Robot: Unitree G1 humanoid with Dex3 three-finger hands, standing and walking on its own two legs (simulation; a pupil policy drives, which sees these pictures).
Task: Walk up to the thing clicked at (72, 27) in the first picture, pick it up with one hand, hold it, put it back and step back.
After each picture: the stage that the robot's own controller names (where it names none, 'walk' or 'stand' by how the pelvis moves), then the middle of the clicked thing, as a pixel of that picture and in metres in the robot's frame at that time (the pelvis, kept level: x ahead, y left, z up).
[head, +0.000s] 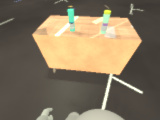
stand; (71, 21) +1.04 +0.31 +0.08
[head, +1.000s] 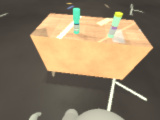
walk; (76, 22) +0.93 +0.21 +0.09
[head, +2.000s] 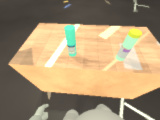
walk; (71, 42) +0.55 +0.18 +0.09
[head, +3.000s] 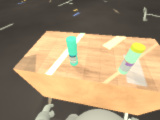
stand; (72, 52) +0.48 +0.19 +0.08
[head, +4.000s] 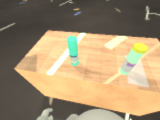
stand; (73, 52) +0.48 +0.18 +0.08
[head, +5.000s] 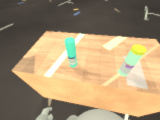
stand; (71, 54) +0.47 +0.18 +0.08
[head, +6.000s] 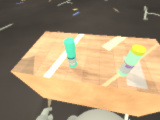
stand; (71, 54) +0.46 +0.19 +0.08
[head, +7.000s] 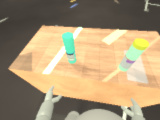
rise first; (70, 50) +0.47 +0.19 +0.08
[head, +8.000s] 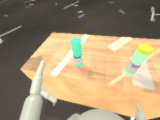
rise first; (77, 53) +0.48 +0.17 +0.08
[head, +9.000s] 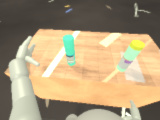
go down; (70, 52) +0.48 +0.17 +0.08
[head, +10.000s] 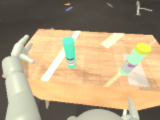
go down; (70, 54) +0.45 +0.16 +0.08
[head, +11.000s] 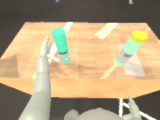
close in; (62, 48) +0.46 +0.18 +0.11
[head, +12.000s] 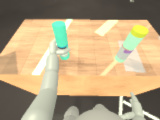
lift; (62, 43) +0.49 +0.18 +0.13
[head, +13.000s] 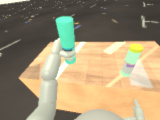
lift; (68, 44) +0.34 +0.14 +0.30
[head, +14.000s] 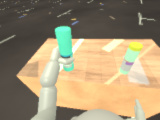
hold; (66, 51) +0.34 +0.16 +0.24
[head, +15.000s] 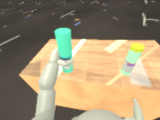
hold; (65, 53) +0.33 +0.17 +0.24
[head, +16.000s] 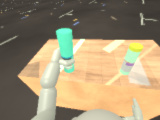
crouch; (67, 53) +0.33 +0.16 +0.24
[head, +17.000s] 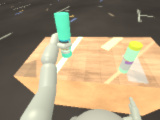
crouch; (64, 37) +0.43 +0.18 +0.27
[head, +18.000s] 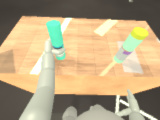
lower; (57, 43) +0.49 +0.20 +0.12
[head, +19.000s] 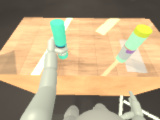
lower; (60, 42) +0.49 +0.18 +0.13
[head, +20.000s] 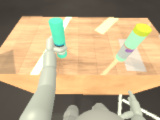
lower; (59, 41) +0.49 +0.19 +0.13
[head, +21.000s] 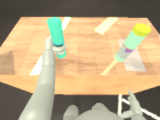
lower; (58, 40) +0.50 +0.19 +0.13
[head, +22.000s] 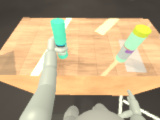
loosen; (60, 41) +0.49 +0.18 +0.13
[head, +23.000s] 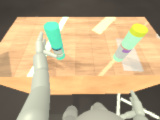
withdraw; (56, 44) +0.47 +0.19 +0.13
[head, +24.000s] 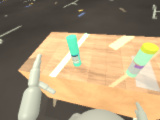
sink last; (74, 52) +0.47 +0.19 +0.10
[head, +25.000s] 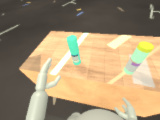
stand; (74, 51) +0.48 +0.19 +0.08
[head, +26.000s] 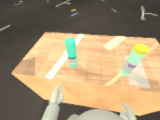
stand; (72, 54) +0.46 +0.19 +0.08
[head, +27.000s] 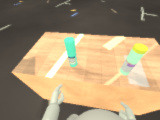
stand; (71, 53) +0.47 +0.19 +0.08
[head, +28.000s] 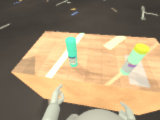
stand; (72, 53) +0.46 +0.19 +0.08
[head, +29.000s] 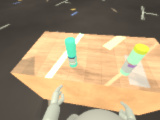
stand; (71, 54) +0.46 +0.19 +0.08
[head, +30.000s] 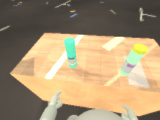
stand; (71, 54) +0.46 +0.19 +0.08
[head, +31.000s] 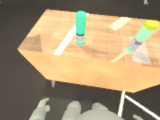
walk; (80, 31) +0.62 +0.14 +0.10
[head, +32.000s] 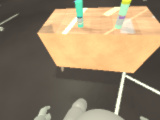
walk; (79, 15) +0.96 +0.22 +0.10
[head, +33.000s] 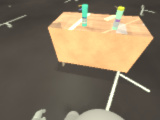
stand; (84, 16) +1.18 +0.16 +0.10
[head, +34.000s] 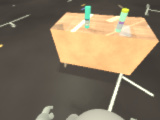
stand; (87, 17) +1.15 +0.13 +0.07
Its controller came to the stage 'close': yes
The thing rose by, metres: 0.21
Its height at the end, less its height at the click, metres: +0.00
